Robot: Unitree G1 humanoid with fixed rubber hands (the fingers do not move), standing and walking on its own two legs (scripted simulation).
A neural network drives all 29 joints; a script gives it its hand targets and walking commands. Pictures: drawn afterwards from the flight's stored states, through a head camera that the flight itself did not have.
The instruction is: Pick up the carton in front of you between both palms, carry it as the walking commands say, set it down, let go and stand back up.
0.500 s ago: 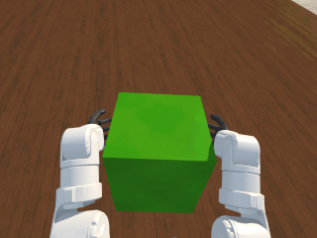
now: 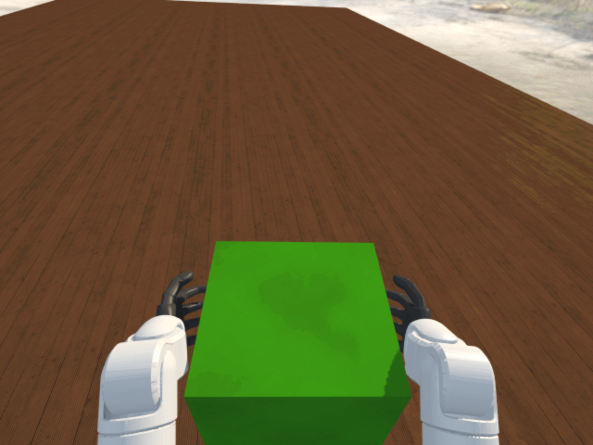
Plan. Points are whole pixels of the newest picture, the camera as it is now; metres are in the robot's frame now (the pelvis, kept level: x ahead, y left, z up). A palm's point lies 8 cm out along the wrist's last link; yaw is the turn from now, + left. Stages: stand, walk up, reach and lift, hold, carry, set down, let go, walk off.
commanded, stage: carry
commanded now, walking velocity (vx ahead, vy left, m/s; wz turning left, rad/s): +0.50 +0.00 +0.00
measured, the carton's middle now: (293, 358) +0.27 +0.00 +0.04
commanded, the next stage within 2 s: none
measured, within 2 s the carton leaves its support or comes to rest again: neither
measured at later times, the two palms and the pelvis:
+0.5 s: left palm (235, 205) +0.55 +0.12 +0.10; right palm (389, 212) +0.56 -0.18 +0.09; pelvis +0.29 -0.04 +0.01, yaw +2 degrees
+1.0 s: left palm (234, 141) +0.86 +0.16 +0.09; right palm (350, 144) +0.85 -0.14 +0.10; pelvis +0.58 +0.01 +0.02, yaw -1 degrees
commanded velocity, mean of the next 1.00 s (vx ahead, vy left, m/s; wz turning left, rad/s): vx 0.36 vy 0.00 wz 0.00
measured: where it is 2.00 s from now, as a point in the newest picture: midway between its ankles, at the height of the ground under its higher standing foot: (287, 386)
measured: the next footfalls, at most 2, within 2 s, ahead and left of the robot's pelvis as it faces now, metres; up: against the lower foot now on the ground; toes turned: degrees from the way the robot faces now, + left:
right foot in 0.40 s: +0.40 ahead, -0.13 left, +0.00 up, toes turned -12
left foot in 0.84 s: +0.68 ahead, +0.09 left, +0.00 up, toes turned +5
